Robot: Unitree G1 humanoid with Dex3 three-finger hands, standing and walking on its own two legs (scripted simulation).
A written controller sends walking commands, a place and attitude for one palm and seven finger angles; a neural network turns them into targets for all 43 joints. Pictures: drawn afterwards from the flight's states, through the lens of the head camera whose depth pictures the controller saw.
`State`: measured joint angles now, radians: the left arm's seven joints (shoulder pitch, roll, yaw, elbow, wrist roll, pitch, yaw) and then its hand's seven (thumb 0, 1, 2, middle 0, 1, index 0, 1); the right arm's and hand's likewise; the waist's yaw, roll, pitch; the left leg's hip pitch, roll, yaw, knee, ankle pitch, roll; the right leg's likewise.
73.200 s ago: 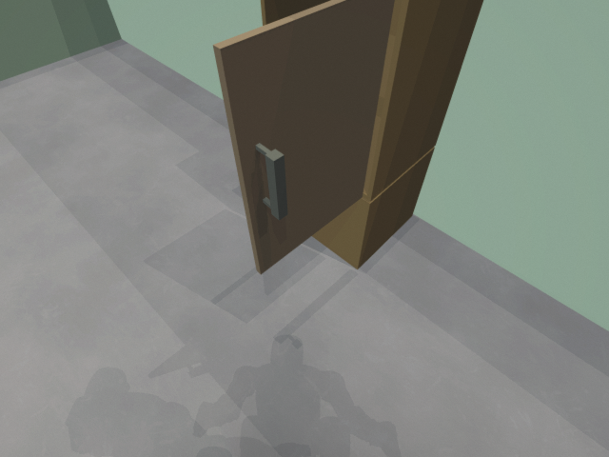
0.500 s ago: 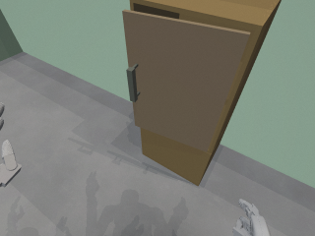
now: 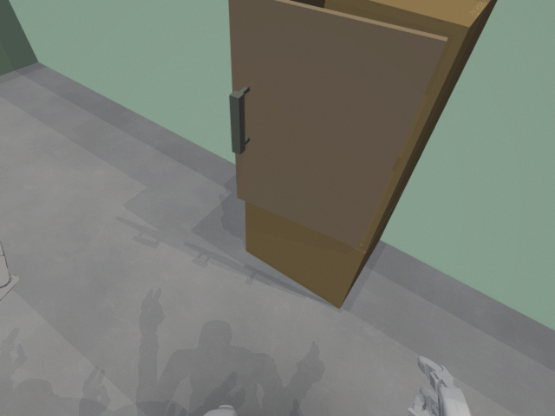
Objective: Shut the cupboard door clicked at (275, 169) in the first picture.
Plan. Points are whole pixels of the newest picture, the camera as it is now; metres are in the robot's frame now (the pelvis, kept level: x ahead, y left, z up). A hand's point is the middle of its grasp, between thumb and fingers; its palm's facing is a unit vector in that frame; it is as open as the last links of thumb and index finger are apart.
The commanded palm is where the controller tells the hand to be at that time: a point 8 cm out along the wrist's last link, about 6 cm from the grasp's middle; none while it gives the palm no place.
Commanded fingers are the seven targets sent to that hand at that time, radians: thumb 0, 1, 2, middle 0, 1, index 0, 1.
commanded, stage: step back with the hand held close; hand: left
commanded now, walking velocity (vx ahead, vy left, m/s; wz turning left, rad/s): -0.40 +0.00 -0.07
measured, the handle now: (242, 120) +0.76 +0.12 +0.00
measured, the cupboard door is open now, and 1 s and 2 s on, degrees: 8 8 8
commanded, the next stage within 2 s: stop stepping back and stand still in 0.34 s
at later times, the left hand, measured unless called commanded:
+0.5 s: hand out of the picture +0.13 +0.27 +0.18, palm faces +0.38 -0.84 -0.40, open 7.4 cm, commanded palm +0.07 +0.30 +0.20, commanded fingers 0.00 0.90 0.90 -0.20 -0.30 -0.20 -0.30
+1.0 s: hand out of the picture +0.09 +0.27 +0.18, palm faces +0.36 -0.84 -0.41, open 7.4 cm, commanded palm +0.01 +0.32 +0.20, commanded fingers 0.00 0.90 0.90 -0.20 -0.30 -0.20 -0.30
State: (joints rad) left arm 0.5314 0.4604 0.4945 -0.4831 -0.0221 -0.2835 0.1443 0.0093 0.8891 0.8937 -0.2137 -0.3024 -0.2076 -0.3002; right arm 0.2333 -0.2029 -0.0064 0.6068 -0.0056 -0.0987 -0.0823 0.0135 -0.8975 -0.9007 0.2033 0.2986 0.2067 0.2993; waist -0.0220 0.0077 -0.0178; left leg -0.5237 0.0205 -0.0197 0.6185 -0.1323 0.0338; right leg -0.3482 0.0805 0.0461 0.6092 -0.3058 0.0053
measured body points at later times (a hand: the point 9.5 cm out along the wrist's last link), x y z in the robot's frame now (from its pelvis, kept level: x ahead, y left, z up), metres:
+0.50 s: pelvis -0.09 +0.01 +0.01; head -0.06 +0.05 +0.46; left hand +0.11 +0.31 +0.20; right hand +0.10 -0.21 -0.05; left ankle +0.04 +0.10 -0.72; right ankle -0.21 -0.11 -0.71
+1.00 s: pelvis -0.14 +0.02 +0.01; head -0.15 +0.04 +0.45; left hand +0.06 +0.31 +0.21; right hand -0.03 -0.22 -0.08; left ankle +0.03 +0.10 -0.71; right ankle -0.21 -0.08 -0.72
